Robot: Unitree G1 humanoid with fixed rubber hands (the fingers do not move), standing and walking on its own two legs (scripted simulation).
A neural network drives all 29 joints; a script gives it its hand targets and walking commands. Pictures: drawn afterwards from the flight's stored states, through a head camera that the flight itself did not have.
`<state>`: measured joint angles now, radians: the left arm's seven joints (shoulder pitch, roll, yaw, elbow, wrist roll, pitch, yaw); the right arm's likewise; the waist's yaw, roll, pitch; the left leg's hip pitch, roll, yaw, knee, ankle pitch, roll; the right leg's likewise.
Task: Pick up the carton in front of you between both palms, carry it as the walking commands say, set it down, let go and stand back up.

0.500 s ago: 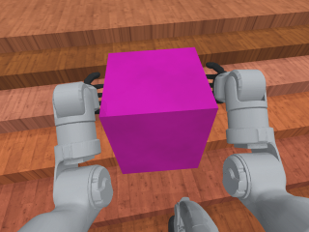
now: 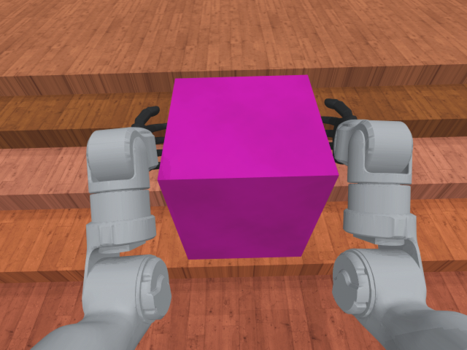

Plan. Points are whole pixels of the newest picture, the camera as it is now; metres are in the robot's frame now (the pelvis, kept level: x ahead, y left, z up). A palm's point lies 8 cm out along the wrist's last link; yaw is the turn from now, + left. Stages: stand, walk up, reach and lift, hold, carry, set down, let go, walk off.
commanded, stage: carry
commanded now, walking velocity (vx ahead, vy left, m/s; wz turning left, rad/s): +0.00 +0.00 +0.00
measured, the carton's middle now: (243, 174) +0.38 +0.00 +0.11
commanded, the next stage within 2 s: none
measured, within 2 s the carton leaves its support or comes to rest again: neither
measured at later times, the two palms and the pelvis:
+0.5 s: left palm (154, 172) +0.37 +0.15 +0.14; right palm (340, 167) +0.36 -0.15 +0.14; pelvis +0.02 +0.00 +0.01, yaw -1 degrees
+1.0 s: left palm (156, 172) +0.36 +0.14 +0.14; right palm (343, 169) +0.36 -0.16 +0.14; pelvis +0.02 +0.00 +0.01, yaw -1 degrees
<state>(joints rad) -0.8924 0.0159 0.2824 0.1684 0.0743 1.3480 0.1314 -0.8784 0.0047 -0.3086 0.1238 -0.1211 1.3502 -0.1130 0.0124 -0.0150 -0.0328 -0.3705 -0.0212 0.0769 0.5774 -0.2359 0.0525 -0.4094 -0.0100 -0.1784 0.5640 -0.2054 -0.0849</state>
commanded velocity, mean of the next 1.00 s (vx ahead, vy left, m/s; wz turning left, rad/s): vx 0.00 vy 0.00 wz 0.00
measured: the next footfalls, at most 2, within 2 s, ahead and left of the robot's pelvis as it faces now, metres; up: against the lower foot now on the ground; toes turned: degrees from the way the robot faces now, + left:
none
